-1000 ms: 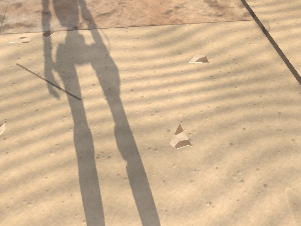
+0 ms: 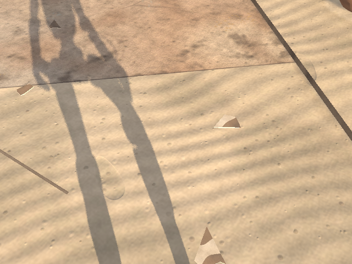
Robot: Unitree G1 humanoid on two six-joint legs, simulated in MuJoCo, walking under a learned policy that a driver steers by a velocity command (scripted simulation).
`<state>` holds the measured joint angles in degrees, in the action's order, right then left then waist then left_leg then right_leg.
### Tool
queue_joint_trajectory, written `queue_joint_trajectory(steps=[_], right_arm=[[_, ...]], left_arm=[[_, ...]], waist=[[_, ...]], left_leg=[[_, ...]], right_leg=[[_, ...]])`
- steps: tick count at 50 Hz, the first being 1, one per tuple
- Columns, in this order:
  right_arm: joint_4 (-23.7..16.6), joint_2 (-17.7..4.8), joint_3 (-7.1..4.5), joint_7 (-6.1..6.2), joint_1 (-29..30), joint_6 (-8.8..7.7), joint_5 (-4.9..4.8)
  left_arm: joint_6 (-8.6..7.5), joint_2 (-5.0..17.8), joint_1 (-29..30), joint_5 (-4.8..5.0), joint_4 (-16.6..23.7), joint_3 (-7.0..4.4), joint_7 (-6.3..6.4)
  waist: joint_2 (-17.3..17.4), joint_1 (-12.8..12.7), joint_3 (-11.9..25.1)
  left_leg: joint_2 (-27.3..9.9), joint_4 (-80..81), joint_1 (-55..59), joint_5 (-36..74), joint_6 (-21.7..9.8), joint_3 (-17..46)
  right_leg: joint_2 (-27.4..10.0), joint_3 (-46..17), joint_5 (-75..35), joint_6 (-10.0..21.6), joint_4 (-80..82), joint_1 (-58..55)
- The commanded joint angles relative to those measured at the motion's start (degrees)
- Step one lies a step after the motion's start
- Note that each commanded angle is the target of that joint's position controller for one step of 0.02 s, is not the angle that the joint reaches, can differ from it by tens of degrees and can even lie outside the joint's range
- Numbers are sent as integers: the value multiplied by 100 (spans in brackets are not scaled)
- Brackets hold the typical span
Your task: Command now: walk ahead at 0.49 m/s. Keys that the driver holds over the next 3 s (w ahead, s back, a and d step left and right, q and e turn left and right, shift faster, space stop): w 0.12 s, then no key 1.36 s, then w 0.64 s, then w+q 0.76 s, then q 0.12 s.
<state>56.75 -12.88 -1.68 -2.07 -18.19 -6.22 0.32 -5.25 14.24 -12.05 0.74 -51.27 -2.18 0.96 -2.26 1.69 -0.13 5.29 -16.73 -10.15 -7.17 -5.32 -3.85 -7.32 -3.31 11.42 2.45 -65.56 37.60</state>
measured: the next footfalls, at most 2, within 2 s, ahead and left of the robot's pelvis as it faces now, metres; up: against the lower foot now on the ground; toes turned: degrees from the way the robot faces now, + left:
right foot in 0.28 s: +0.34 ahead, -0.16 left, +0.00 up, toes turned -1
left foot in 0.64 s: +0.30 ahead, +0.07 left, +0.00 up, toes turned +1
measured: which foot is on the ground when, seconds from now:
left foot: down 0.00-0.28, up 0.30-0.62, down 0.64-1.00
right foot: up 0.00-0.26, down 0.28-1.00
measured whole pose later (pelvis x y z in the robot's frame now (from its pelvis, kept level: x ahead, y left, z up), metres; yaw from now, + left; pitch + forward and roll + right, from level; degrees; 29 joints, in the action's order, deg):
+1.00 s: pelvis +0.27 -0.05 -0.01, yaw +1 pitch +0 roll +0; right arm 61.9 -10.3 -1.7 2.4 -14.1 -1.3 0.0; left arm -0.6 11.6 -11.9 -0.1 -59.2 -1.8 1.5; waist 0.0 0.2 -1.9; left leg -1.4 -29.8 -12.4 -16.9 0.8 0.1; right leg 0.8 2.8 12.9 1.6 -28.3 15.0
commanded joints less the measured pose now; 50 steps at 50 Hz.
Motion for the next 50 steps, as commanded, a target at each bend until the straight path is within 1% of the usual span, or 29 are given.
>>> queue_joint_trajectory(steps=[1, 6, 9, 11, 12, 13, 14, 15, 16, 17, 18, 19, 20, 21, 23, 24, 26, 28, 29, 31, 32, 33, 34, 35, 36, 38, 40, 44, 50], right_arm=[[-305, -747, -116, 113, 219, -103, -2], [-176, -937, -149, 211, -354, -11, -110], [-41, -900, -133, 230, -586, 103, -99], [5, -926, -143, 256, -568, 186, -92], [-6, -948, -151, 270, -457, 217, -101], [-47, -930, -141, 287, -296, 239, -111], [-95, -817, -95, 291, -347, 233, -60], [-178, -413, 53, 268, -765, 169, 103], [83, -6, 181, 215, -1592, 111, -5], [182, -649, 21, 203, -1433, 119, -125], [7, -783, -37, 227, -822, 169, -201], [-65, -709, -50, 285, -430, 251, -155], [-93, -634, -80, 348, -294, 353, -92], [-74, -477, -65, 381, -379, 443, -56], [3, -230, -24, 439, -537, 531, -39], [0, -211, -16, 470, -477, 551, -27], [-20, -276, -23, 500, -286, 610, -6], [-26, -367, -56, 501, -110, 671, -10], [-13, -359, -65, 495, -62, 681, -1], [5, -375, -77, 483, 40, 677, 88], [-1, -451, -80, 486, 7, 662, 124], [8, -700, -123, 498, 0, 648, 76], [130, -811, -184, 472, 103, 622, -7], [130, -556, -143, 449, 202, 568, -8], [145, -435, -115, 447, 300, 519, 26], [156, -404, -124, 441, 389, 436, 2], [230, -391, -125, 445, 278, 399, -25], [328, -375, -118, 454, 166, 416, -31], [414, -337, -104, 462, 129, 473, -39]], left_arm=[[24, 271, -211, -73, 238, -83, 43], [-51, 166, 896, -5, 530, -36, -55], [-89, 144, 1305, -13, 676, -4, -160], [-131, 265, 1205, -34, 718, -40, -224], [-157, 380, 948, -56, 660, -84, -236], [-182, 522, 396, -102, 473, -159, -224], [-213, 857, -309, -149, 254, -273, -194], [-188, 1315, -1011, -281, 145, -339, -164], [-99, 1233, -1207, -238, 76, -295, -194], [-33, 880, -1098, -131, 142, -223, -228], [-7, 738, -461, -67, 264, -165, -217], [0, 567, 53, -80, 351, -87, -207], [0, 413, 404, -119, 383, -33, -203], [4, 396, 548, -197, 338, -27, -208], [6, 394, 587, -295, 245, -26, -189], [8, 419, 549, -300, 202, -32, -166], [48, 503, 463, -236, 131, -49, -113], [125, 549, 455, -173, 78, -52, -65], [165, 531, 508, -138, 58, -42, -47], [218, 359, 369, -86, -54, 17, -28], [231, 297, 221, -95, -126, 37, -29], [236, 333, 85, -121, -137, 7, -34], [277, 296, -58, -101, -170, -12, 10], [306, 361, 11, -111, -210, -25, 51], [334, 325, 7, -105, -225, -30, 76], [372, 282, -71, -145, -325, -32, 92], [365, 233, -51, -136, -379, -31, 73], [370, 216, -10, -95, -473, -41, 51], [432, 194, -90, -76, -639, -43, 74]], waist=[[451, -270, -319], [457, 135, -329], [496, 265, -445], [656, 137, -253], [708, -30, -75], [684, -325, 219], [454, -552, 718], [-531, -521, 1667], [-1567, -375, 2505], [-820, -486, 2418], [-455, -366, 1596], [-44, -233, 1111], [3, -58, 804], [-189, 94, 688], [-394, 204, 647], [-419, 187, 679], [-412, 88, 772], [-421, 33, 663], [-408, 74, 515], [-284, 91, 167], [-141, 45, 35], [260, -143, -130], [898, -281, -273], [919, -227, -335], [941, -273, -268], [759, -276, -179], [592, -220, -40], [421, -150, 86], [262, -146, 39]], left_leg=[[-1606, 1202, -586, 341, -976, 1219], [-1547, 1087, 85, 417, -703, 925], [-1606, 577, 475, 1260, -601, 806], [-1729, 79, 829, 1990, -454, 874], [-1717, -252, 945, 2341, -341, 889], [-1514, -840, 953, 2823, -188, 788], [-1127, -1817, 643, 2594, 33, 572], [-591, -3656, -889, 151, 333, 330], [-54, -5118, -2045, -3168, 564, 659], [-303, -5648, -2135, -3078, 556, 1195], [-554, -5639, -2478, -2704, 564, 966], [-814, -5355, -2370, -2303, 633, 839], [-1007, -4920, -2019, -1994, 675, 836], [-1052, -4524, -1476, -1727, 704, 756], [-946, -3730, -895, -1561, 748, 575], [-917, -3349, -789, -1508, 755, 549], [-906, -2736, -610, -1207, 742, 539], [-884, -2254, -390, -842, 696, 496], [-841, -1884, -215, -584, 638, 430], [-829, -1159, 59, -268, 470, 407], [-1050, -899, 121, -170, 359, 632], [-1191, -854, -59, -280, 239, 711], [-1067, -665, -738, -1291, 159, 747], [-1016, -431, -1121, -1591, 219, 780], [-1022, -337, -1218, -1541, 309, 778], [-964, -442, -1009, -1045, 420, 716], [-933, -596, -752, -589, 422, 662], [-885, -776, -477, -42, 397, 588], [-822, -844, -395, 181, 407, 516]], right_leg=[[-248, -11, -885, -163, 755, 176], [55, 247, -1781, -227, 2662, 2], [279, 346, -1616, -192, 3267, -228], [407, 310, -1318, -43, 3531, -531], [501, 327, -1269, 58, 3721, -892], [664, 438, -1504, 183, 4001, -1596], [450, 321, -2931, 360, 4042, -2692], [-860, -955, -5308, 946, 3444, -4793], [-1872, -2413, -5766, 1801, 3696, -5827], [-1583, -2358, -4574, 1647, 3999, -5245], [-1339, -1761, -3794, 1381, 4219, -4452], [-1068, -1329, -3348, 1224, 4477, -3627], [-864, -976, -2995, 1114, 4708, -2867], [-666, -670, -2847, 1032, 4885, -2255], [-427, -240, -2961, 1062, 5006, -1792], [-410, -189, -2897, 1101, 5015, -1787], [-446, -267, -1991, 1121, 5087, -1867], [-444, -408, -429, 1050, 5243, -1726], [-373, -424, 374, 946, 5274, -1563], [-130, -425, 1523, 581, 5270, -1312], [0, -416, 1766, 365, 5165, -1265], [289, -212, 1630, 203, 4947, -1299], [618, 220, 1167, 85, 4756, -1716], [646, 315, 802, 38, 4491, -2146], [629, 340, 541, 60, 4381, -2376], [622, 357, 211, 100, 4295, -2453], [594, 348, -112, 124, 4248, -2491], [577, 361, -610, 113, 4136, -2572], [560, 355, -870, 89, 4055, -2674]])
Over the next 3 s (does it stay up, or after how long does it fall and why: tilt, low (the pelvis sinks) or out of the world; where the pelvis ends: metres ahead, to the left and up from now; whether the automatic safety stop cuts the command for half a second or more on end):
stays up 0.94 0.08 0.00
